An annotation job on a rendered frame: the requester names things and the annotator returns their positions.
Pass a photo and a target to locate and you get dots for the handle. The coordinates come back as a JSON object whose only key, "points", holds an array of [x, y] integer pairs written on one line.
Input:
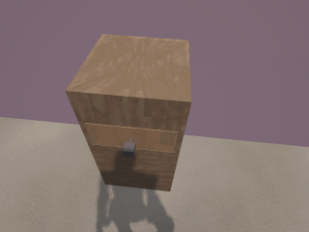
{"points": [[129, 149]]}

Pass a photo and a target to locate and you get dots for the cabinet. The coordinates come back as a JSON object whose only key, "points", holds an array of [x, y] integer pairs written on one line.
{"points": [[135, 82]]}

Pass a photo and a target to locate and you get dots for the drawer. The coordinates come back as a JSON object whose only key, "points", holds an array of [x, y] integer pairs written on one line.
{"points": [[148, 139]]}

